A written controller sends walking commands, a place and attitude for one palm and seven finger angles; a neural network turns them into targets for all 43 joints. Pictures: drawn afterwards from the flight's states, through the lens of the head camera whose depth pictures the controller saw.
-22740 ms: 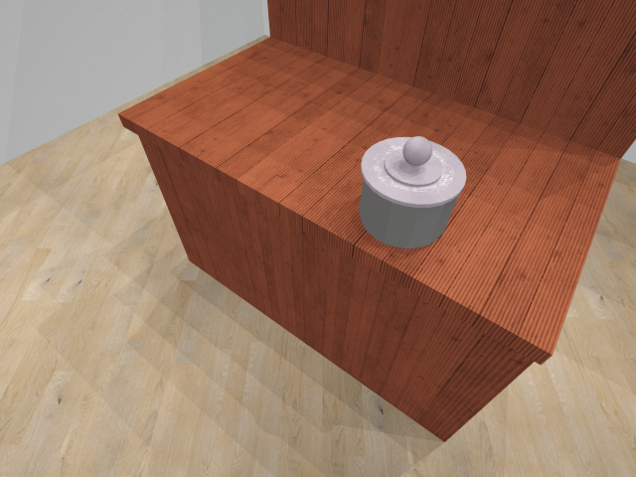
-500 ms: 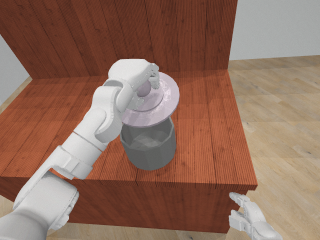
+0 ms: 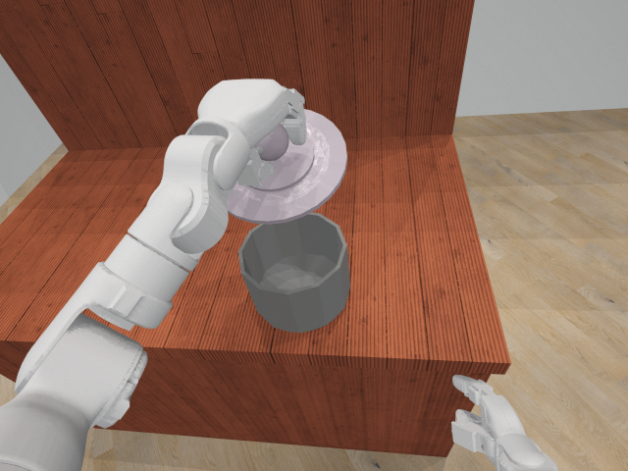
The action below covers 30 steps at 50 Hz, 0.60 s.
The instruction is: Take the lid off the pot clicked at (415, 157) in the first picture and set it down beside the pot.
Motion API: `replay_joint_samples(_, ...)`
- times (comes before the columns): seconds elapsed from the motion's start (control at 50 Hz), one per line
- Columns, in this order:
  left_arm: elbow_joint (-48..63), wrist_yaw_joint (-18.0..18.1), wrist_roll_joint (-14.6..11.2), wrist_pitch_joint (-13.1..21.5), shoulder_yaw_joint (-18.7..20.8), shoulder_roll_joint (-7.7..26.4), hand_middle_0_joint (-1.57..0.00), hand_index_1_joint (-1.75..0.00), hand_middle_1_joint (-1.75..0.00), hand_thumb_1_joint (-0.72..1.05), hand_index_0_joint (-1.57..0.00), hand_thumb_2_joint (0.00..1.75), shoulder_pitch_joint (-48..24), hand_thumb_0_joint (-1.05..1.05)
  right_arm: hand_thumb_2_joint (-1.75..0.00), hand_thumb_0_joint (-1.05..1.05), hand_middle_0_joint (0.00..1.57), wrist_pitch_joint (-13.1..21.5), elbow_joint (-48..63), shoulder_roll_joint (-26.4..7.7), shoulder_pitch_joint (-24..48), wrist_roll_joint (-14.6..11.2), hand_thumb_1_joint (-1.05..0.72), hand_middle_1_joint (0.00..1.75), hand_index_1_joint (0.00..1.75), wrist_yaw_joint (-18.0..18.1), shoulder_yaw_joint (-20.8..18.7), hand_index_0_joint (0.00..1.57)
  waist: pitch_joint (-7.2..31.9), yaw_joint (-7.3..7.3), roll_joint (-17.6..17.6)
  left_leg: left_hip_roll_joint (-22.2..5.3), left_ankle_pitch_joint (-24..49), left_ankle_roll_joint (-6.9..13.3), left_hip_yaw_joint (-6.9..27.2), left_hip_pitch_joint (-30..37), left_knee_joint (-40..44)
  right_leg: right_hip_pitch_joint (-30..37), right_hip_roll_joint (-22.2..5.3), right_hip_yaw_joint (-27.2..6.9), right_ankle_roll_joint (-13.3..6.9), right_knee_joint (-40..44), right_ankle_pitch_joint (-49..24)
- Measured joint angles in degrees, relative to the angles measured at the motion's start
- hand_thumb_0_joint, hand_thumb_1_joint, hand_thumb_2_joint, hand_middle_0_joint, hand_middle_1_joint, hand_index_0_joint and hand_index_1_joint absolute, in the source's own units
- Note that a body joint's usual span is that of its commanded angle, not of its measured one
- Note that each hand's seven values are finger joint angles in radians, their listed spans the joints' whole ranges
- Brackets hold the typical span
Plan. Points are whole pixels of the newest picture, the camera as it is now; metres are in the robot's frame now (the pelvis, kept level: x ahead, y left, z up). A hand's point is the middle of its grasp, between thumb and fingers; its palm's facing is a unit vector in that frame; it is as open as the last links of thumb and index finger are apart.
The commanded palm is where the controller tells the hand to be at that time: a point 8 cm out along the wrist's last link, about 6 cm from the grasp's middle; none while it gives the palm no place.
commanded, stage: lift the lid straight up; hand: left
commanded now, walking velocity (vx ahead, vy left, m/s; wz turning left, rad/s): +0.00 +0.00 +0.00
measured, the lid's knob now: (268, 140) +0.44 +0.07 +0.22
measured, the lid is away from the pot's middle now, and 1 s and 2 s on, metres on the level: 0.01 0.09 0.22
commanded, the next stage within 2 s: move the lid sideways beside the pot in 0.12 s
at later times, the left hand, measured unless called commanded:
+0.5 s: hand (243, 150) +0.42 +0.10 +0.23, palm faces +0.01 -0.04 -1.00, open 7.5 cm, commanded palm +0.38 +0.12 +0.30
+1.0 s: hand (193, 155) +0.42 +0.16 +0.23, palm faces -0.04 -0.01 -1.00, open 7.5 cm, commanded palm +0.38 +0.18 +0.30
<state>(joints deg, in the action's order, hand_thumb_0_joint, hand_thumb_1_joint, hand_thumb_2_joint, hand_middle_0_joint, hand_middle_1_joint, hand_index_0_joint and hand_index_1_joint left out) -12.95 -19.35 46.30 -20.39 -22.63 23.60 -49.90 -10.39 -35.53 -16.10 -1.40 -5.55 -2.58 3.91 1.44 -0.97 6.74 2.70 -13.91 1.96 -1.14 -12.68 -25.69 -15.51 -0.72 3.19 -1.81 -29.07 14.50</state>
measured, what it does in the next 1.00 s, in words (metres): stands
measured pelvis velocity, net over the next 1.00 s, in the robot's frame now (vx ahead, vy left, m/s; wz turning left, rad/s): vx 0.00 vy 0.01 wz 0.01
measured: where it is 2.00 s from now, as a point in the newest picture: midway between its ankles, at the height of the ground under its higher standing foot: outside the picture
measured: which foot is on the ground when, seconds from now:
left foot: down 0.00-1.00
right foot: down 0.00-1.00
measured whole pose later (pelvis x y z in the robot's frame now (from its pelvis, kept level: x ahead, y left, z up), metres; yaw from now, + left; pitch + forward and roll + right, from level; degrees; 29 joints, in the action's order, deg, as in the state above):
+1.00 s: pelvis +0.00 +0.01 +0.00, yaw +0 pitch +2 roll +1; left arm -11.2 -23.7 47.5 -19.3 -15.6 30.9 -45.5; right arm -9.5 -34.0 -16.8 -2.8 -5.8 -1.2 4.3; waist 0.7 -1.2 6.9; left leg 3.1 -13.9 2.7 -1.0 -13.2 -25.2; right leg -15.4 -1.1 3.3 -1.1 -27.4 13.9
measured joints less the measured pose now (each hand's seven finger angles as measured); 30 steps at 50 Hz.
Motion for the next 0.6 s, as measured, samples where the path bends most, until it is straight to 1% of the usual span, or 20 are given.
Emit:
replay_joint_samples(0.1,-0.45,-0.31,0.08,-0.21,0.14,-0.3,-0.72,-0.87,-0.84,0.11,-0.77,0.98,-0.5,0.02,-0.9,0.01,0.2,-0.27,0.28,0.29,0.31,0.02,-0.91,0.3,0.3,-0.16,0.22,0.19,-0.04,0.13,-0.08,0.14,0.04,0.18,-0.14,-0.2,0.06,-0.24,-0.13,-0.15,0.18,0.04,-0.08)
replay_joint_samples(0.16,-0.02,-0.26,0.39,-0.41,-0.76,-0.53,-0.72,-0.87,-0.84,0.11,-0.78,0.98,-0.65,0.02,-0.9,0.01,0.2,-0.25,0.5,0.34,0.15,0.01,-0.91,0.3,0.3,-0.35,0.1,0.19,-0.02,0.05,0.02,0.27,-0.03,0.31,-0.12,-0.27,-0.04,-0.25,-0.26,-0.13,0.3,0.0,-0.02)
replay_joint_samples(0.22,0.24,-0.3,0.12,-0.23,-1.02,-0.94,-0.72,-0.87,-0.84,0.11,-0.78,0.98,-0.74,0.02,-0.9,0.01,0.2,-0.34,0.37,0.39,0.19,0.11,-0.91,0.3,0.3,-0.45,0.16,0.19,-0.03,-0.01,0.1,0.4,-0.06,0.45,-0.13,-0.25,-0.01,-0.22,-0.39,-0.16,0.43,0.03,0.01)
replay_joint_samples(0.28,0.3,-0.11,0.04,0.12,-0.56,-1.11,-0.72,-0.87,-0.84,0.11,-0.78,0.98,-0.65,0.02,-0.9,0.01,0.2,-0.39,0.17,0.54,0.27,0.28,-0.91,0.3,0.3,-0.41,0.34,0.19,-0.02,0.0,0.16,0.43,-0.08,0.54,-0.29,-0.18,0.1,-0.2,-0.41,-0.33,0.54,0.14,-0.03)
replay_joint_samples(0.38,-0.37,0.3,0.56,0.03,1.03,-0.51,-0.72,-0.87,-0.84,0.11,-0.78,0.98,-0.23,0.02,-0.9,0.01,0.2,-0.74,0.44,0.66,0.01,0.29,-0.91,0.3,0.3,-0.31,0.55,0.19,0.06,0.13,0.1,0.37,-0.05,0.61,-0.64,-0.24,0.34,-0.39,-0.32,-0.67,0.63,0.35,-0.19)
replay_joint_samples(0.48,0.73,-0.08,0.93,-0.11,2.05,0.97,-0.72,-0.87,-0.84,0.11,-0.78,0.98,1.24,0.02,-0.9,0.01,0.2,-0.83,0.84,0.34,-0.56,0.2,-0.91,0.3,0.3,-0.18,0.45,0.19,-0.1,0.15,0.08,0.32,-0.12,0.66,-0.66,-0.34,0.3,-0.4,-0.26,-0.69,0.66,0.53,-0.25)
replay_joint_samples(0.6,1.07,-0.81,0.86,-0.23,1.99,2.37,-0.72,-0.87,-0.84,0.11,-0.78,0.98,1.6,0.02,-0.9,0.01,0.2,-0.47,0.66,-0.29,-0.95,-0.04,-0.91,0.3,0.3,0.16,0.15,0.19,-0.39,-0.14,0.0,0.46,-0.14,0.71,-0.26,-0.52,0.13,-0.35,-0.43,-0.29,0.68,0.54,-0.16)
